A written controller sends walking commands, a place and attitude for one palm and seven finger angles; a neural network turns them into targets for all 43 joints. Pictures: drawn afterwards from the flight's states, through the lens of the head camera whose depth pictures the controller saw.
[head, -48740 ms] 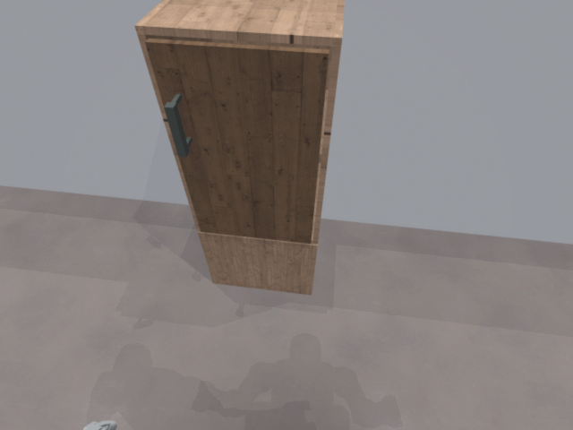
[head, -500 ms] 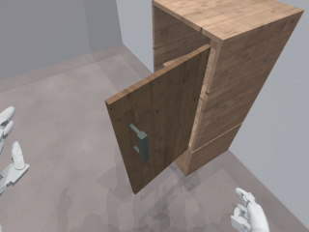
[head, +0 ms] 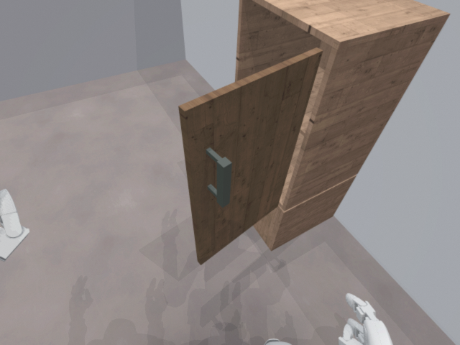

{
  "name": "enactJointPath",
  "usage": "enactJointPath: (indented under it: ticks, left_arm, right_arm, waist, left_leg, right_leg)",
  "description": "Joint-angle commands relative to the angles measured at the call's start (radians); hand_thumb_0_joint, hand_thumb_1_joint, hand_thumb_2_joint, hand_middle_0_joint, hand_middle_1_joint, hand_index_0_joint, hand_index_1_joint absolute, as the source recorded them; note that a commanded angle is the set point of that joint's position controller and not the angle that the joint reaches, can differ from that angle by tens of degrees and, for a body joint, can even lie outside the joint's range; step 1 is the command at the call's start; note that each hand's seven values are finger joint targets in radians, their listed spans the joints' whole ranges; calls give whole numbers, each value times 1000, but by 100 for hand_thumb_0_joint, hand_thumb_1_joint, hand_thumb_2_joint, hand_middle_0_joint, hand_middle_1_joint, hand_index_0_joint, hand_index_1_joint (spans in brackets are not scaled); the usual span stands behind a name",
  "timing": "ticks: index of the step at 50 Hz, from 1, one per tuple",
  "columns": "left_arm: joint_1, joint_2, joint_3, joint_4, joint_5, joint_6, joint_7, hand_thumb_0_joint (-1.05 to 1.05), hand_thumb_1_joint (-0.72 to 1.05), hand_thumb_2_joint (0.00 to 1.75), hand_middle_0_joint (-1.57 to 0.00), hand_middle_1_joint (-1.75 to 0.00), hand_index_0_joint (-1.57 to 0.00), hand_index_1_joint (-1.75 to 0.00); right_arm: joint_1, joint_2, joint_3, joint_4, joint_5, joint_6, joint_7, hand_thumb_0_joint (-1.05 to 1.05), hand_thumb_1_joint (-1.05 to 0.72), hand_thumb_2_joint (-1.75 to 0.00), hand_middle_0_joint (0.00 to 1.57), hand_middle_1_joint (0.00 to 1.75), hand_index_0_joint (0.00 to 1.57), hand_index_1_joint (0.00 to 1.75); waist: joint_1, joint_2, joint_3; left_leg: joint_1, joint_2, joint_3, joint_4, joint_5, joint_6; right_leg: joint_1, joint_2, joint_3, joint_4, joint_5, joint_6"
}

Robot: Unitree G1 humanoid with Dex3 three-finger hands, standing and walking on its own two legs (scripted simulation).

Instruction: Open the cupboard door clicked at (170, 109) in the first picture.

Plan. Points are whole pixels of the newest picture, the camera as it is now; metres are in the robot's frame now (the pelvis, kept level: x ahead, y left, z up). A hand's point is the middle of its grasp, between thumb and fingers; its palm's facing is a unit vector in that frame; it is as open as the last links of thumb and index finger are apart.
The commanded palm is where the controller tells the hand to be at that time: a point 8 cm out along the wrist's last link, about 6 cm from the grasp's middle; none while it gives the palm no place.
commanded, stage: step back with the hand held close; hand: left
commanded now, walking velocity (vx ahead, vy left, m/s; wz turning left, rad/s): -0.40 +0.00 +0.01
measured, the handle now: (217, 178) +0.42 +0.05 +0.04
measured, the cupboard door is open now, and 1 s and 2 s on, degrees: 100 100 100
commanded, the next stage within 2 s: stop stepping back and stand still in 0.52 s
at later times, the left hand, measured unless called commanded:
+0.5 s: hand out of the picture +0.14 +0.26 +0.19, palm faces +0.49 -0.76 -0.42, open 7.4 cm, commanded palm +0.08 +0.28 +0.20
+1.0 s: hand out of the picture +0.03 +0.22 +0.18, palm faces +0.34 -0.81 -0.47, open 7.4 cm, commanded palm -0.01 +0.26 +0.20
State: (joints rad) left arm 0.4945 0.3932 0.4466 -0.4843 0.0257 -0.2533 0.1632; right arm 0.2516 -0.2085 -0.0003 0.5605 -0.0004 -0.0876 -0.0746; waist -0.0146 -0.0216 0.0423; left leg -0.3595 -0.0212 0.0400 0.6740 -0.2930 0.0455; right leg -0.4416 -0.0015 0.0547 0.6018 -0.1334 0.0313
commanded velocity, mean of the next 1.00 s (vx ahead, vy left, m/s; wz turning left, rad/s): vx -0.15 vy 0.02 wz -0.01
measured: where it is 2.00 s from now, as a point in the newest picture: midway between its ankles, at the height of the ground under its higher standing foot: outside the picture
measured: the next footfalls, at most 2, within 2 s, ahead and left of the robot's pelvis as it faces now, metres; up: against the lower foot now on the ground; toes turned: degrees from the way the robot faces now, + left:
right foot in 0.52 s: -0.17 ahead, -0.12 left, +0.00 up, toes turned -6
left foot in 0.72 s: -0.02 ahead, +0.06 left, +0.00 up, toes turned -4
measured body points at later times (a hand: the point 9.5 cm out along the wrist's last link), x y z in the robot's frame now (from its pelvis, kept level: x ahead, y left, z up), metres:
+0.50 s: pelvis -0.08 -0.01 +0.01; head -0.04 +0.01 +0.46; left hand +0.10 +0.30 +0.21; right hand +0.11 -0.22 -0.07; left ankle +0.05 +0.10 -0.72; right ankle -0.20 -0.13 -0.70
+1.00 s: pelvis -0.18 -0.03 +0.02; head -0.19 -0.02 +0.47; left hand +0.01 +0.26 +0.20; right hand -0.08 -0.30 -0.07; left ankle -0.12 +0.08 -0.69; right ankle -0.21 -0.12 -0.72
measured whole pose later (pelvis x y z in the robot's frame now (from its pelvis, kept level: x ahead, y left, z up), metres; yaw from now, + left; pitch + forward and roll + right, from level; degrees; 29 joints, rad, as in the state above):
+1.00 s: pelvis -0.18 -0.03 +0.02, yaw -6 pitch +1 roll +0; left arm 0.61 0.40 0.41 -0.48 -0.03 -0.20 0.16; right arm 0.28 -0.24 -0.03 0.66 -0.01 -0.09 -0.08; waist -0.01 -0.02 -0.04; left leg -0.46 -0.02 0.01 0.79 -0.30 -0.01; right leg -0.21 0.03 -0.01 0.49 -0.29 -0.05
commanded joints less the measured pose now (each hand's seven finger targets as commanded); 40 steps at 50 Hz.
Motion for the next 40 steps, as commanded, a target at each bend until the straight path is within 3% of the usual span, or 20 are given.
enactJointPath:
  ticks: [1,3,5,7,10,12,13,15,17,21,25,28,29,31,32,34,35,36,38,40]
  left_arm:
    - [-47,177,152,-197,9,-70,17,0,90,90,-20,-30,-20,-30]
    - [-44,182,144,-178,-4,-70,10,0,90,90,-20,-30,-20,-30]
    - [-52,191,131,-185,-19,-66,8,0,90,90,-20,-30,-20,-30]
    - [-42,201,124,-199,-29,-57,15,0,90,90,-20,-30,-20,-30]
    - [7,214,149,-240,-38,-64,24,0,90,90,-20,-30,-20,-30]
    - [16,210,186,-301,-20,-84,27,0,90,90,-20,-30,-20,-30]
    - [3,225,205,-312,-13,-88,30,0,90,90,-20,-30,-20,-30]
    - [22,223,204,-277,-29,-83,26,0,90,90,-20,-30,-20,-30]
    - [45,167,156,-241,-52,-72,33,0,90,90,-20,-30,-20,-30]
    - [-55,116,41,-212,-57,-60,26,0,90,90,-20,-30,-20,-30]
    - [-130,182,67,-240,-65,-72,-3,0,90,90,-20,-30,-20,-30]
    - [-60,280,147,-269,-66,-86,-6,0,90,90,-20,-30,-20,-30]
    - [-37,277,157,-268,-68,-73,-9,0,90,90,-20,-30,-20,-30]
    - [114,305,226,-222,-61,-36,-17,0,90,90,-20,-30,-20,-30]
    - [158,265,204,-224,-67,-21,-18,0,90,90,-20,-30,-20,-30]
    - [152,242,186,-250,-85,-16,-6,0,90,90,-20,-30,-20,-30]
    - [150,256,191,-262,-91,-14,1,0,90,90,-20,-30,-20,-30]
    - [138,242,165,-258,-95,-18,0,0,90,90,-20,-30,-20,-30]
    - [165,244,162,-221,-93,-10,6,0,90,90,-20,-30,-20,-30]
    - [117,231,148,-241,-82,-7,16,0,90,90,-20,-30,-20,-30]
  right_arm:
    - [-119,-147,-63,-164,0,-79,-14,0,-90,-90,20,30,20,30]
    - [-99,-141,-67,-145,-5,-79,-10,0,-90,-90,20,30,20,30]
    - [-93,-131,-69,-125,-6,-71,3,0,-90,-90,20,30,20,30]
    - [-105,-112,-62,-110,-3,-53,14,0,-90,-90,20,30,20,30]
    - [-117,-123,-62,-115,2,-37,8,0,-90,-90,20,30,20,30]
    - [-143,-162,-69,-143,-4,-51,-7,0,-90,-90,20,30,20,30]
    - [-162,-146,-75,-146,-9,-67,-12,0,-90,-90,20,30,20,30]
    - [-137,-121,-97,-105,-12,-106,-3,0,-90,-90,20,30,20,30]
    - [-126,-113,-91,-70,-18,-129,8,0,-90,-90,20,30,20,30]
    - [-112,-120,-66,-5,-30,-147,13,0,-90,-90,20,30,20,30]
    - [-151,-120,-66,-8,-28,-122,18,0,-90,-90,20,30,20,30]
    - [-181,-78,-45,-67,-13,-79,9,0,-90,-90,20,30,20,30]
    - [-211,-82,-50,-95,9,-75,6,0,-90,-90,20,30,20,30]
    - [-238,-60,-23,-133,7,-54,-1,0,-90,-90,20,30,20,30]
    - [-216,-48,-8,-134,3,-39,-6,0,-90,-90,20,30,20,30]
    - [-170,-82,-8,-117,0,-30,-17,0,-90,-90,20,30,20,30]
    - [-154,-119,-26,-116,0,-37,-20,0,-90,-90,20,30,20,30]
    - [-122,-136,-38,-113,10,-51,-15,0,-90,-90,20,30,20,30]
    - [-134,-144,-46,-113,-9,-89,-12,0,-90,-90,20,30,20,30]
    - [-119,-139,-44,-97,-20,-106,-15,0,-90,-90,20,30,20,30]
  waist:
    - [19,139,-70]
    - [1,-14,-57]
    - [-3,-110,-92]
    - [-6,-145,-124]
    - [-9,-21,-140]
    - [6,315,-143]
    - [17,403,-158]
    - [21,178,-186]
    - [22,160,-158]
    - [4,230,-186]
    - [23,179,-255]
    - [24,-63,-276]
    - [31,-197,-270]
    - [50,-206,-253]
    - [33,-114,-239]
    - [-6,53,-252]
    - [5,102,-286]
    - [7,127,-293]
    - [20,293,-271]
    - [13,244,-185]
  left_leg:
    - [-537,186,-170,-345,-431,80]
    - [-376,82,-93,-190,-326,26]
    - [-201,24,-55,-40,-262,-12]
    - [-31,2,-37,47,-167,-30]
    - [-20,45,-99,-149,-195,-7]
    - [-387,259,-320,-477,-464,85]
    - [-501,378,-445,-593,-493,141]
    - [-267,375,-349,-466,-232,148]
    - [-60,331,-279,-401,-36,132]
    - [198,319,-234,-387,274,86]
    - [313,248,-113,-256,477,5]
    - [199,69,55,-56,153,-71]
    - [85,5,47,41,5,-68]
    - [-109,-2,3,82,-95,-63]
    - [-100,1,14,13,-39,-66]
    - [122,13,23,-198,361,-52]
    - [260,80,-39,-228,626,-23]
    - [342,146,-99,-260,685,-2]
    - [310,232,-254,-366,466,43]
    - [116,251,-297,-476,72,62]
  right_leg:
    - [521,30,44,166,90,-11]
    - [337,-43,162,-14,151,-51]
    - [164,-145,273,-202,-31,-96]
    - [21,-194,273,-293,-155,-121]
    - [19,-105,136,-202,-197,-67]
    - [319,67,-19,218,-139,4]
    - [405,118,-38,496,-189,11]
    - [213,104,26,637,-319,-7]
    - [70,61,-3,465,-370,-12]
    - [68,51,-45,86,-394,-16]
    - [151,19,-40,-295,-89,-39]
    - [188,-175,101,-278,518,-71]
    - [250,-195,85,-234,752,-30]
    - [347,-230,86,-150,938,-77]
    - [367,-208,64,-126,863,-103]
    - [301,-104,-11,-75,631,-51]
    - [238,-37,-38,-56,432,-15]
    - [193,8,-39,-39,100,-6]
    - [121,46,-56,23,-351,-13]
    - [219,34,-56,31,-373,-27]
